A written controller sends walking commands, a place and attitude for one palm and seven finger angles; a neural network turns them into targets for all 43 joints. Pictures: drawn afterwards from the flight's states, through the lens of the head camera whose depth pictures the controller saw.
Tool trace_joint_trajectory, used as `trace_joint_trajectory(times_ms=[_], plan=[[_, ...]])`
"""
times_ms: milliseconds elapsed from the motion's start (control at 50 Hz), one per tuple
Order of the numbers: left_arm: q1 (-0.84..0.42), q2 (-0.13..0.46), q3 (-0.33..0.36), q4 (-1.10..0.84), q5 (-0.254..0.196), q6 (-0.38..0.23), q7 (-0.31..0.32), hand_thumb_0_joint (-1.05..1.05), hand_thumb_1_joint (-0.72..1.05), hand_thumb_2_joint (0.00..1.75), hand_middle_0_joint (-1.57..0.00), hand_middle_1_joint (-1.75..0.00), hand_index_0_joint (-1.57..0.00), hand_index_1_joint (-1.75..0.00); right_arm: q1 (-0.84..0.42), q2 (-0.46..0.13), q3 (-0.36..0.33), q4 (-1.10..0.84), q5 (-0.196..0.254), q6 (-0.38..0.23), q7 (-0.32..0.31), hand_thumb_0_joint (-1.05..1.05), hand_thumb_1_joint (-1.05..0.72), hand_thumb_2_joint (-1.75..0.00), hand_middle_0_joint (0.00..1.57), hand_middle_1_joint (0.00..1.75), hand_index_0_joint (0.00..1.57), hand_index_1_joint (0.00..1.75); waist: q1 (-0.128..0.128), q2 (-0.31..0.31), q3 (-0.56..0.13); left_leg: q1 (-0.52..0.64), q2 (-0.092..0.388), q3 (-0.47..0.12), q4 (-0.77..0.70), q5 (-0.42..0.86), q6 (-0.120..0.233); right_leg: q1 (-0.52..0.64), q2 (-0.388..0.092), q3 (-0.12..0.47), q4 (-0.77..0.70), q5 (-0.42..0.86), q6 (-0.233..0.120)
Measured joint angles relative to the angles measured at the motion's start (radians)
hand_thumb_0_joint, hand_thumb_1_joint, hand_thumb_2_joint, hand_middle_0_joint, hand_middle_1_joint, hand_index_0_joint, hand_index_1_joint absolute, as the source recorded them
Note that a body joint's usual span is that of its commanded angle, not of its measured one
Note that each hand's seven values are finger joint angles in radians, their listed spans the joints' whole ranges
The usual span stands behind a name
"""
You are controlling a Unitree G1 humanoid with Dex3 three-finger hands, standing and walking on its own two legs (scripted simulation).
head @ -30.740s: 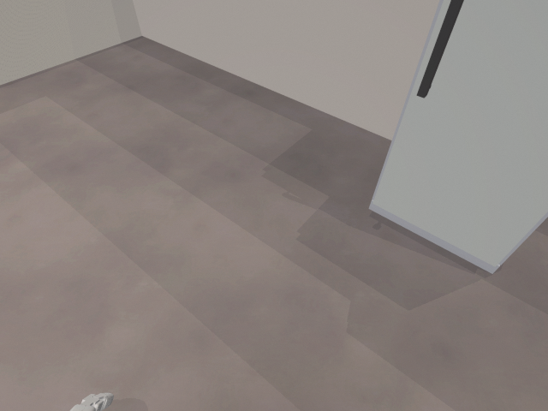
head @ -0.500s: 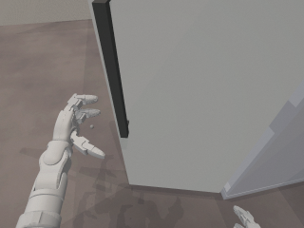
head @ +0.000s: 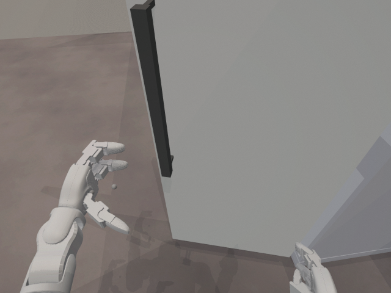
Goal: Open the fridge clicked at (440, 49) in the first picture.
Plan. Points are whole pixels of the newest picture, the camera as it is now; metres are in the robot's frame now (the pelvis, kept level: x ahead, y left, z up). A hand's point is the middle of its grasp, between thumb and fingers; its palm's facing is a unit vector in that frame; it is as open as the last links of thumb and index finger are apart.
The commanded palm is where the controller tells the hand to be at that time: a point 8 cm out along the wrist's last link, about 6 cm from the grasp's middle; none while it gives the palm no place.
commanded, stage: draw the hand back to the body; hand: left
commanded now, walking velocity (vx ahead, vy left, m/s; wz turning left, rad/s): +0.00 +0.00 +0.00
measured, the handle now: (160, 107) +0.47 +0.13 +0.15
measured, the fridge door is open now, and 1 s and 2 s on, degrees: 73 73 73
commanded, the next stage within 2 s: step back with the hand held close in 1.56 s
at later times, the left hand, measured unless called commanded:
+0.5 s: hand (79, 185) +0.25 +0.23 +0.14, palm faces +0.17 -0.98 -0.04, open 14.6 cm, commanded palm +0.21 +0.27 +0.15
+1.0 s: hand (40, 192) +0.22 +0.27 +0.16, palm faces +0.41 -0.84 -0.34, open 10.6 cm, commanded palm +0.17 +0.31 +0.18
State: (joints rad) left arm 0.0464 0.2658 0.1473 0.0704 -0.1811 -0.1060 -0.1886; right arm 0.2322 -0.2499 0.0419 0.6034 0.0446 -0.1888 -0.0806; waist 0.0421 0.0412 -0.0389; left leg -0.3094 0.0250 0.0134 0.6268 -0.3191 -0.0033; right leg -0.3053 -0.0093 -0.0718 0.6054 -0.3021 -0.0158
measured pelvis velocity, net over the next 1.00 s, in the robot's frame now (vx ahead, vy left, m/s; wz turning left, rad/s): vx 0.01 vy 0.02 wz -0.01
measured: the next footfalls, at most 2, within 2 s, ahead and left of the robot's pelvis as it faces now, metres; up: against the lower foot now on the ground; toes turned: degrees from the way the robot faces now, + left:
none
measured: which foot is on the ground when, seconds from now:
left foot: down 0.00-1.00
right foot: down 0.00-1.00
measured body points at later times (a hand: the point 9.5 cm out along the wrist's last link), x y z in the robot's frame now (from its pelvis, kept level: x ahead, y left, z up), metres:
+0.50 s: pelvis +0.01 +0.01 +0.01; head -0.02 -0.01 +0.45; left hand +0.23 +0.28 +0.15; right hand +0.21 -0.22 -0.06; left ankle +0.01 +0.12 -0.73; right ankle +0.01 -0.11 -0.73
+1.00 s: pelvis +0.01 +0.02 +0.02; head -0.01 +0.00 +0.46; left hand +0.19 +0.32 +0.18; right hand +0.19 -0.19 -0.07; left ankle +0.01 +0.12 -0.73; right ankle +0.01 -0.11 -0.73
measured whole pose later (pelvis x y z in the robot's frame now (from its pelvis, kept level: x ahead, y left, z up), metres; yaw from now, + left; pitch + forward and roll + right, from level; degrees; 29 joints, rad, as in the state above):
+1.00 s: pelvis +0.01 +0.02 +0.02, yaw +0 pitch -5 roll +0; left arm 0.36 0.33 0.29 -0.30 -0.07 -0.06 0.09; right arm 0.21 -0.21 0.04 0.67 -0.01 -0.13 -0.09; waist 0.07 0.05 0.01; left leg -0.09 0.00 0.03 0.43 -0.26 0.02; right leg -0.09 -0.03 -0.05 0.41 -0.23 0.01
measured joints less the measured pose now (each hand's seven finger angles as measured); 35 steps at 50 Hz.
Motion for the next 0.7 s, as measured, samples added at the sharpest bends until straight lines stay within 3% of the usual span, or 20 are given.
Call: trace_joint_trajectory(times_ms=[40, 80, 200, 340, 500, 580, 700], plan=[[-0.027, -0.020, 0.016, 0.005, -0.066, 0.023, 0.013, -0.02, -0.55, 0.20, -0.25, -1.15, -0.25, -1.15, -0.005, 0.002, 0.003, 0.017, 0.007, -0.012, -0.013, 0.01, -0.91, -0.90, 0.20, 0.30, 0.20, 0.30, 0.004, 0.000, 0.007, 0.001, 0.001, -0.005, -0.001, 0.002, -0.001, 0.005, 0.001, -0.005, -0.006, 0.003, -0.001], [-0.055, -0.046, 0.045, 0.007, -0.103, 0.055, 0.038, -0.02, -0.56, 0.20, -0.25, -1.16, -0.25, -1.15, -0.009, 0.006, 0.007, 0.037, 0.009, -0.023, -0.024, 0.01, -0.91, -0.90, 0.20, 0.30, 0.20, 0.30, 0.007, -0.002, 0.005, 0.007, 0.001, -0.007, -0.011, 0.006, -0.002, 0.013, 0.002, -0.006, -0.018, 0.008, -0.001], [-0.011, -0.030, 0.049, -0.063, -0.046, 0.116, 0.069, -0.02, -0.55, 0.20, -0.25, -1.15, -0.25, -1.15, 0.004, 0.015, 0.011, 0.024, 0.002, -0.031, -0.010, 0.01, -0.91, -0.90, 0.20, 0.30, 0.20, 0.30, 0.002, 0.004, -0.022, 0.033, -0.003, 0.007, -0.041, 0.009, 0.001, 0.027, -0.001, 0.007, -0.034, 0.008, 0.002], [0.070, -0.021, 0.083, -0.141, -0.103, 0.187, 0.024, -0.02, -0.55, 0.20, -0.25, -1.15, -0.25, -1.15, 0.004, 0.017, 0.015, 0.024, 0.002, -0.016, -0.018, 0.01, -0.91, -0.90, 0.20, 0.30, 0.20, 0.30, 0.009, 0.004, -0.034, 0.064, -0.005, 0.015, -0.060, 0.007, 0.004, 0.054, -0.002, 0.015, -0.049, 0.007, 0.006], [0.138, -0.002, 0.132, -0.238, -0.095, 0.206, 0.017, -0.02, -0.52, 0.21, -0.24, -1.13, -0.24, -1.13, 0.002, 0.006, 0.009, 0.014, 0.005, -0.026, -0.020, 0.01, -0.91, -0.90, 0.20, 0.30, 0.20, 0.30, 0.029, 0.004, -0.027, 0.084, -0.005, 0.003, -0.058, 0.004, 0.005, 0.087, -0.002, 0.003, -0.065, 0.009, 0.008], [0.190, 0.033, 0.086, -0.295, 0.013, 0.154, 0.129, -0.02, -0.44, 0.25, -0.24, -1.09, -0.24, -1.08, -0.023, 0.007, 0.007, 0.022, -0.024, -0.019, -0.017, 0.01, -0.91, -0.90, 0.20, 0.30, 0.20, 0.30, 0.025, 0.006, -0.003, 0.108, -0.010, 0.001, -0.082, 0.019, 0.009, 0.114, -0.006, 0.001, -0.092, 0.024, 0.012], [0.242, 0.038, 0.064, -0.322, 0.083, 0.104, 0.229, -0.01, -0.27, 0.34, -0.24, -0.99, -0.24, -0.98, -0.040, 0.018, 0.008, 0.027, -0.040, 0.017, -0.017, 0.01, -0.91, -0.90, 0.20, 0.30, 0.20, 0.30, 0.030, 0.003, 0.044, 0.145, -0.016, 0.007, -0.130, 0.048, 0.014, 0.147, -0.010, 0.006, -0.136, 0.053, 0.016]])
